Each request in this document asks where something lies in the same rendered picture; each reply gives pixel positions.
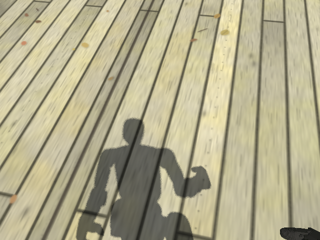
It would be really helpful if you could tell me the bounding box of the right robot hand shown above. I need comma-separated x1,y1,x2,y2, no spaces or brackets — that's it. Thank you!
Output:
280,227,320,240

